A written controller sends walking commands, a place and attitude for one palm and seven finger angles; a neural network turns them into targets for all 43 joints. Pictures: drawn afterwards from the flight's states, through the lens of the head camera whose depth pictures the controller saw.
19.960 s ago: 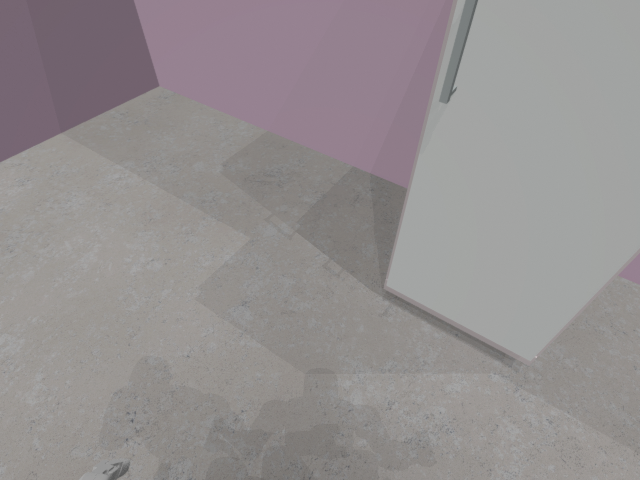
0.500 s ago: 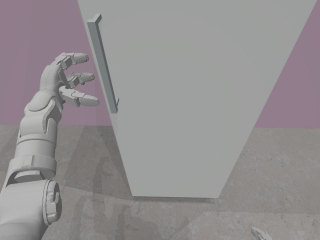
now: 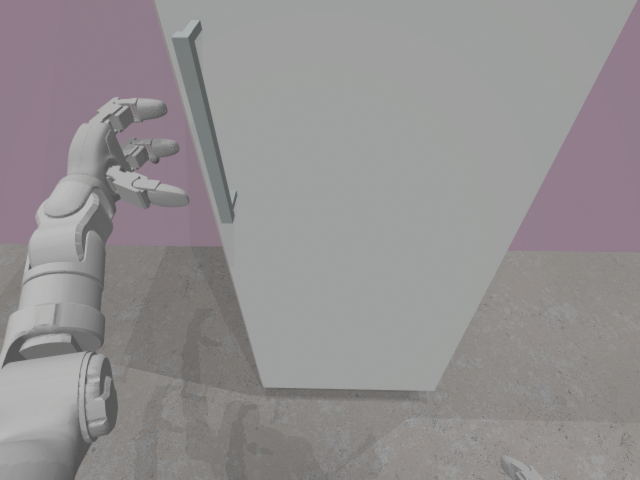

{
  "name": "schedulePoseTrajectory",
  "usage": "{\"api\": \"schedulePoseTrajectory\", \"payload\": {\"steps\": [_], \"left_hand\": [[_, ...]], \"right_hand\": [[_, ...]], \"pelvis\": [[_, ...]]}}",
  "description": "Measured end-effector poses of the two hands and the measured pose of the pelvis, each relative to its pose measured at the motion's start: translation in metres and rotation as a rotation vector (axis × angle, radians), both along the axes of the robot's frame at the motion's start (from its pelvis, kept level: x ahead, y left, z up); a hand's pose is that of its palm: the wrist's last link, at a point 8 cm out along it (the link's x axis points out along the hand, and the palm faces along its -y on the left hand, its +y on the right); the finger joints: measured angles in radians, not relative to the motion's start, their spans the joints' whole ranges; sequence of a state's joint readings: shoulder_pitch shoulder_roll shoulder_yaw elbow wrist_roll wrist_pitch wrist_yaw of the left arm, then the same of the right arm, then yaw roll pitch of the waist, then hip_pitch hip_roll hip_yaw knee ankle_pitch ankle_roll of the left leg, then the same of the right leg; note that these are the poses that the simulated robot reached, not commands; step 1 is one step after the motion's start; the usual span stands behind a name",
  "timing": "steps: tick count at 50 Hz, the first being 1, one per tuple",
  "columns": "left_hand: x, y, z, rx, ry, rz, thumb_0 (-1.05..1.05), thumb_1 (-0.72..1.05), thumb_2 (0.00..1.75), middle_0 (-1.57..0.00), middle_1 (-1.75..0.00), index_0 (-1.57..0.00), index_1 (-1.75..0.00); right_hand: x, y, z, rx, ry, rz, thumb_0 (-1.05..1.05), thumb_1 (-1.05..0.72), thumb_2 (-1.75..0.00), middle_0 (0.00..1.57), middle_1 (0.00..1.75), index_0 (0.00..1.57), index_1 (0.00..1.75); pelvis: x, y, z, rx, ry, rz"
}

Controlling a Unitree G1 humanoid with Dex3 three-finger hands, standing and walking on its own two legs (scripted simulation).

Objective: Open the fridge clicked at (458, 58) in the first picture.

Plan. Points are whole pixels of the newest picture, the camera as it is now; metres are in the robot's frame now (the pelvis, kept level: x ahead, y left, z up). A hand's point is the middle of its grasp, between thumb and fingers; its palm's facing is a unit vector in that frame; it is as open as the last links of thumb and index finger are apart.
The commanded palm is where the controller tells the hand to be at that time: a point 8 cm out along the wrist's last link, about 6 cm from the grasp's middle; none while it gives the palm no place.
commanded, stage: move the hooked fingers beside the handle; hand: left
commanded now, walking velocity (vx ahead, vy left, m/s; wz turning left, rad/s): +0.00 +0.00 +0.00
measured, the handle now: (213, 136) +0.48 +0.15 +0.21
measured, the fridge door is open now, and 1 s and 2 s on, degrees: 0 0 0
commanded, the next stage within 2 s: none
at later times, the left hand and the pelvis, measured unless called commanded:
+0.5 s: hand (140, 158) +0.41 +0.22 +0.22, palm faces +0.02 -1.00 -0.01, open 14.0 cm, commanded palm +0.40 +0.27 +0.21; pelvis +0.00 +0.00 +0.00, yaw +1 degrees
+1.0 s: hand (137, 172) +0.42 +0.23 +0.19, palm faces +0.06 -1.00 -0.02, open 14.0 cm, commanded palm +0.40 +0.28 +0.21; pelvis +0.00 +0.01 +0.00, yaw +0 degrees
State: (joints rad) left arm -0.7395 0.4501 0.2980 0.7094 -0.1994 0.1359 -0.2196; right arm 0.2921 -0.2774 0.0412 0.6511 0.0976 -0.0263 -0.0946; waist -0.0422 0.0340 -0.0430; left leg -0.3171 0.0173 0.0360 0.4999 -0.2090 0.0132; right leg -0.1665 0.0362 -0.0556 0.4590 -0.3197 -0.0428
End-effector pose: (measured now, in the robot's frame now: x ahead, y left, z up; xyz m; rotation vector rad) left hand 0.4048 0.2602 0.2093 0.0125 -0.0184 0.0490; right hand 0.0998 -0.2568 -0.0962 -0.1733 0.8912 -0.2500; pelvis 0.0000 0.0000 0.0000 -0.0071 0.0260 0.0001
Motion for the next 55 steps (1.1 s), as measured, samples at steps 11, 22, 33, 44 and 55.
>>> {"api": "schedulePoseTrajectory", "payload": {"steps": [11, 22, 33, 44, 55], "left_hand": [[-0.005, 0.005, 0.002, -0.016, -0.002, -0.026, -0.01, -0.50, 0.30, -0.30, -1.20, -0.30, -1.20], [-0.016, 0.015, 0.007, 0.005, -0.036, -0.011, -0.02, -0.50, 0.30, -0.30, -1.20, -0.30, -1.20], [0.001, 0.009, -0.006, -0.028, 0.048, -0.007, -0.01, -0.50, 0.30, -0.30, -1.20, -0.30, -1.20], [-0.003, 0.015, 0.003, -0.030, 0.008, -0.027, -0.01, -0.50, 0.30, -0.30, -1.20, -0.30, -1.20], [-0.006, 0.014, 0.005, -0.001, -0.061, -0.025, -0.02, -0.50, 0.30, -0.30, -1.20, -0.29, -1.20]], "right_hand": [[0.005, 0.001, 0.001, 0.009, -0.017, -0.011, 0.01, -0.91, -0.90, 0.20, 0.29, 0.20, 0.30], [0.023, 0.006, 0.008, -0.008, -0.051, 0.032, 0.01, -0.91, -0.90, 0.20, 0.29, 0.20, 0.30], [0.017, 0.009, 0.006, 0.000, -0.041, 0.023, 0.01, -0.91, -0.90, 0.20, 0.29, 0.21, 0.30], [-0.003, 0.004, -0.001, 0.004, 0.013, -0.015, 0.01, -0.91, -0.90, 0.20, 0.29, 0.21, 0.30], [0.004, 0.000, 0.003, -0.025, 0.005, 0.010, 0.01, -0.91, -0.90, 0.20, 0.29, 0.20, 0.30]], "pelvis": [[0.006, 0.003, 0.000, 0.003, 0.000, -0.009], [0.002, 0.004, 0.000, -0.003, -0.008, 0.009], [-0.001, 0.005, 0.000, -0.003, 0.012, 0.004], [0.005, 0.005, 0.000, -0.001, 0.003, -0.007], [0.003, 0.005, 0.000, -0.006, 0.007, 0.005]]}}
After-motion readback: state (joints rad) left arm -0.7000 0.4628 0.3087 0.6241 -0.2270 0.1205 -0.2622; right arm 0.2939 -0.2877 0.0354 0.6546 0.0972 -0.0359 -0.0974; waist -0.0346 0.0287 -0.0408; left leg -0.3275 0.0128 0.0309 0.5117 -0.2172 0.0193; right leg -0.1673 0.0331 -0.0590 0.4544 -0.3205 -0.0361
